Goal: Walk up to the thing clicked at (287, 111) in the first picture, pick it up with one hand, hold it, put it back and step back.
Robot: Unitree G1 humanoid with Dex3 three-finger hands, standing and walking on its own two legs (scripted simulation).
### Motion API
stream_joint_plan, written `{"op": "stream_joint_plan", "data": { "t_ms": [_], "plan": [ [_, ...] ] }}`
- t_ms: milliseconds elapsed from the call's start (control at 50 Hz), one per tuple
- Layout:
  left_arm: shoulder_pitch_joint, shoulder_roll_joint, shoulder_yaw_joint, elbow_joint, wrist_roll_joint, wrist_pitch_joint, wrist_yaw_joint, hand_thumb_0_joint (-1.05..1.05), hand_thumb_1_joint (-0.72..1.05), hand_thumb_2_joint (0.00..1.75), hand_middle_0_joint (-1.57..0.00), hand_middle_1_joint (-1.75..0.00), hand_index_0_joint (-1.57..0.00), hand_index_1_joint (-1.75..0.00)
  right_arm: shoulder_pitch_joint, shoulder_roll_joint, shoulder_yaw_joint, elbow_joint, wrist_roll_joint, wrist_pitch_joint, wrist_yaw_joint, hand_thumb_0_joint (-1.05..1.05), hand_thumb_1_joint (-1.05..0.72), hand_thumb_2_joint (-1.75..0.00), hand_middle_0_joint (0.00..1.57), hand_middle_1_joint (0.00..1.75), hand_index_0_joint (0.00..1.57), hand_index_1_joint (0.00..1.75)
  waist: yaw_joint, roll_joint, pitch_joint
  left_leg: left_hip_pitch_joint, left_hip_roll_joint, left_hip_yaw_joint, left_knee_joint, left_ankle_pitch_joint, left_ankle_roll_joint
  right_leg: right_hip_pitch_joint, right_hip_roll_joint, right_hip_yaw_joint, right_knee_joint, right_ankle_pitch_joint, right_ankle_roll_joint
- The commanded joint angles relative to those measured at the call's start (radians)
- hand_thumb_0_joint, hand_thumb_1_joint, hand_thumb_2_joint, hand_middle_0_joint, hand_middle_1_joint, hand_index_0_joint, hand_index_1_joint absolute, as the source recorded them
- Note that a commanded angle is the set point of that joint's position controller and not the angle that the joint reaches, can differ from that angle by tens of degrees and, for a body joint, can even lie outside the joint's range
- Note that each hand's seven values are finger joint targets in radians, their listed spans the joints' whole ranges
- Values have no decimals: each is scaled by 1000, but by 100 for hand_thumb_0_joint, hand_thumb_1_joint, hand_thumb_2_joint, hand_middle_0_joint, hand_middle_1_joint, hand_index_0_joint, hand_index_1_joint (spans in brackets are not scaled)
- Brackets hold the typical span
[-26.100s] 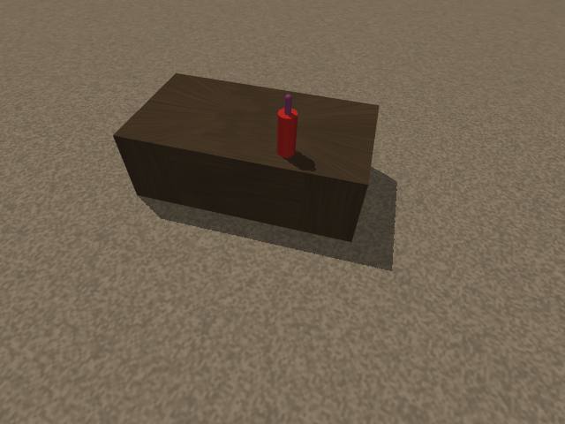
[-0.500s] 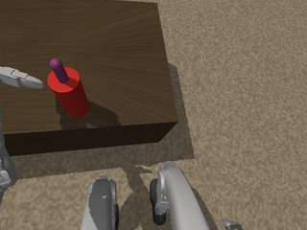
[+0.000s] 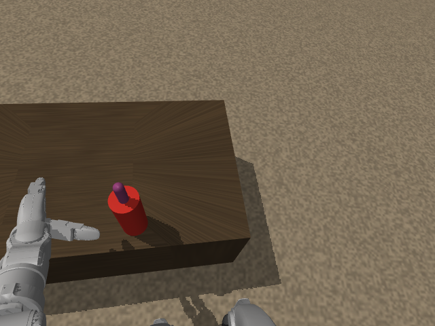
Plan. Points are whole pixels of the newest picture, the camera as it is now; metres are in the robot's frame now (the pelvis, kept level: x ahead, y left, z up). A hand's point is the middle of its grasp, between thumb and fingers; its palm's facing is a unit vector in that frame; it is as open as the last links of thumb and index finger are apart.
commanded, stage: home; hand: left
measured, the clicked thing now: (127, 207) +0.44 +0.18 -0.23
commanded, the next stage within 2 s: none
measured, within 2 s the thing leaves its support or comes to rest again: neither
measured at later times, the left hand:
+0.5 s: hand out of the picture +0.16 +0.16 -0.06, palm faces +0.16 -0.96 -0.23, open 17.1 cm
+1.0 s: hand out of the picture +0.14 +0.18 -0.08, palm faces +0.02 -0.94 -0.33, open 17.5 cm
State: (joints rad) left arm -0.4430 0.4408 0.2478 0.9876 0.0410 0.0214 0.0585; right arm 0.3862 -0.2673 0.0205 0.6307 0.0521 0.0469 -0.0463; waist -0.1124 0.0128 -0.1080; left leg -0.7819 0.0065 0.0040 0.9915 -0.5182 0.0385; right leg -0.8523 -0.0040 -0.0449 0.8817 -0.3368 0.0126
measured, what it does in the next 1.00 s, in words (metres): stands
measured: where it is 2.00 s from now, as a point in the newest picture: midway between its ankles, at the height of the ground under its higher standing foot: outside the picture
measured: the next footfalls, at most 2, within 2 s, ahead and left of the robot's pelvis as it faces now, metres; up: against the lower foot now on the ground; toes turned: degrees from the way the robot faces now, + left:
none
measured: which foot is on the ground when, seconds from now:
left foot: down 0.00-1.00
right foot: down 0.00-1.00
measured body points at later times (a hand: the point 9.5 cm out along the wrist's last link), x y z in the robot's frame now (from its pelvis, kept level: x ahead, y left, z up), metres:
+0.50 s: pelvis +0.01 -0.03 +0.03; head +0.04 -0.02 +0.48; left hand +0.15 +0.21 -0.04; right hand +0.21 -0.25 -0.05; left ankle -0.03 +0.09 -0.68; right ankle +0.05 -0.14 -0.68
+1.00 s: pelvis +0.01 -0.03 +0.03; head +0.01 -0.03 +0.48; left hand +0.13 +0.23 -0.05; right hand +0.14 -0.28 -0.08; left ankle -0.03 +0.09 -0.68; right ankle +0.05 -0.14 -0.68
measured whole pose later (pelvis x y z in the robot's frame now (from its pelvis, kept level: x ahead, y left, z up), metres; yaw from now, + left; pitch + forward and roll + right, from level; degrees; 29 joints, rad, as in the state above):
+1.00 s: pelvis +0.01 -0.03 +0.03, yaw +2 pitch +2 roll +0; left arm 0.27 0.26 -0.01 0.56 0.05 0.05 0.04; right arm 0.24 -0.26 0.00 0.75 -0.06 0.00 -0.04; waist 0.00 0.01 -0.04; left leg -0.33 -0.01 -0.02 0.72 -0.43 0.01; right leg -0.43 -0.02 -0.06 0.72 -0.32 -0.02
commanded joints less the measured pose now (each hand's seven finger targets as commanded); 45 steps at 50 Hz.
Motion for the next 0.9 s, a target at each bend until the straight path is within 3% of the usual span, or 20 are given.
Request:
{"op": "stream_joint_plan", "data": {
  "t_ms": [0, 20, 40, 60, 80, 120, 140, 160, 180, 200, 220, 300, 420, 520, 620, 680, 700, 820, 840, 880],
  "plan": [
    [-102, 249, 47, -449, -32, -34, 61, 0, -51, 8, -6, -6, -6, -6, 47, -150, -72, -111, 13, -45, -45, 0, -89, -90, 20, 30, 20, 30, 73, 138, -389, 316, 14, -48, -214, 578, -68, 395, 16, -11, -94, 333, -64],
    [-23, 231, 44, -419, -33, -24, 68, 0, -51, 8, -6, -6, -6, -6, 33, -145, -69, -108, 12, -46, -50, 0, -89, -90, 20, 30, 20, 30, 66, 120, -325, 293, 14, -43, -224, 563, -66, 397, 17, -10, -103, 326, -63],
    [24, 187, 18, -463, -40, -20, 73, 0, -50, 9, -6, -6, -6, -6, 23, -137, -66, -117, 13, -50, -55, 0, -89, -90, 20, 30, 20, 30, 79, 116, -293, 299, 13, -37, -243, 550, -62, 415, 15, -11, -113, 322, -66],
    [68, 115, -26, -428, -42, -11, 71, 0, -50, 9, -6, -6, -6, -6, 3, -126, -61, -117, 7, -55, -59, 0, -89, -90, 20, 30, 20, 30, 56, 89, -225, 277, 16, -38, -251, 530, -61, 397, 18, -12, -122, 306, -64],
    [82, 78, -49, -481, -47, -10, 72, 0, -50, 9, -6, -6, -6, -6, -4, -124, -64, -126, 4, -59, -63, 0, -89, -90, 20, 30, 20, 30, 62, 101, -214, 294, 17, -36, -264, 514, -58, 395, 18, -14, -132, 291, -65],
    [91, 94, -46, -629, -55, -9, 79, 0, -48, 10, -6, -7, -6, -7, -27, -119, -67, -141, 4, -68, -70, 0, -89, -90, 20, 30, 20, 30, 81, 146, -240, 334, 15, -27, -281, 483, -57, 434, 11, -13, -149, 268, -65],
    [202, 50, -70, -597, -59, 3, 78, 0, -48, 10, -6, -7, -6, -7, -53, -110, -60, -152, 3, -70, -73, 0, -89, -90, 20, 30, 20, 30, 84, 122, -213, 325, 8, -16, -286, 460, -52, 456, 9, -13, -160, 265, -62],
    [315, -35, -127, -594, -66, 15, 70, 0, -48, 10, -7, -7, -6, -7, -56, -101, -60, -158, 0, -76, -70, 0, -89, -90, 20, 30, 20, 30, 80, 82, -190, 316, 8, -14, -292, 452, -48, 465, 10, -16, -165, 271, -60],
    [364, -57, -144, -616, -73, 26, 69, 0, -50, 9, -6, -6, -6, -7, -81, -102, -57, -169, -1, -82, -69, 0, -89, -90, 20, 30, 20, 30, 79, 73, -167, 312, 8, -14, -297, 461, -50, 467, 11, -23, -165, 279, -58],
    [504, -159, -214, -587, -78, 42, 60, 0, -49, 9, -6, -7, -6, -7, -102, -90, -56, -182, 2, -88, -65, 0, -89, -90, 20, 30, 20, 30, 84, 44, -136, 310, 8, -17, -304, 446, -47, 461, 13, -29, -174, 266, -55],
    [436, -120, -203, -697, -81, 43, 61, 0, -48, 10, -6, -7, -6, -7, -117, -96, -58, -188, 3, -91, -68, 0, -89, -90, 20, 30, 20, 30, 83, 50, -154, 323, 7, -12, -304, 438, -45, 467, 13, -28, -177, 266, -52],
    [614, -121, -223, -833, -83, 68, 63, 0, -47, 10, -6, -7, -6, -7, -172, -83, -50, -213, 3, -102, -70, 0, -89, -90, 20, 30, 20, 30, 89, -25, -135, 315, -4, -4, -307, 403, -32, 515, 9, -29, -203, 271, -35],
    [635, -71, -182, -1009, -76, 74, 80, 0, -50, 8, -5, -6, -5, -6, -210, -69, -34, -226, -8, -118, -99, 0, -89, -90, 20, 30, 20, 30, 75, -14, -83, 326, -15, 8, -316, 312, -15, 493, -4, -5, -227, 211, -25],
    [659, -126, -222, -1027, -72, 83, 85, 0, -51, 8, -5, -6, -5, -6, -217, -48, -22, -217, -24, -140, -115, 0, -89, -90, 20, 30, 20, 30, 69, 17, -55, 320, -24, 8, -316, 249, -14, 482, -16, 2, -242, 154, -27],
    [828, -150, -220, -951, -64, 101, 90, 0, -55, 6, -5, -5, -5, -5, -236, -57, -30, -239, -28, -157, -114, 0, -89, -90, 20, 30, 20, 30, 104, -8, -73, 311, -25, 0, -306, 284, -17, 507, -14, -14, -236, 176, -27],
    [820, -162, -241, -947, -59, 107, 90, 0, -56, 5, -5, -5, -5, -5, -227, -50, -26, -217, -30, -163, -109, 0, -89, -90, 20, 30, 20, 30, 102, -35, -72, 295, -26, -4, -302, 287, -16, 510, -11, -17, -231, 178, -24],
    [812, -140, -215, -952, -60, 107, 94, 0, -55, 6, -5, -5, -5, -5, -224, -52, -27, -217, -29, -163, -108, 0, -90, -90, 20, 30, 20, 30, 107, -31, -75, 286, -25, -4, -303, 280, -16, 506, -10, -17, -231, 166, -26],
    [768, -115, -203, -983, -56, 99, 98, 0, -57, 5, -5, -5, -5, -5, -232, -55, -28, -231, -25, -171, -111, 0, -90, -90, 20, 30, 20, 30, 106, -12, -45, 274, -20, -3, -323, 206, -15, 481, -8, -12, -238, 91, -27],
    [712, -25, -163, -672, 39, 37, 40, 0, -57, 5, -5, -5, -5, -5, -207, -170, -82, -26, -141, -122, -53, 0, -90, -90, 20, 30, 20, 30, 123, 24, -3, 353, 41, -96, -373, 286, -27, 533, -88, 92, -250, 131, -82],
    [716, -17, -169, -602, 41, -7, 3, 0, -58, 4, -5, -5, -5, -5, -187, -176, -90, 3, -138, -90, -21, 0, -90, -90, 20, 30, 20, 30, 123, 48, -64, 433, 58, -122, -397, 332, -1, 544, -84, 86, -228, 155, -85]
  ]
}}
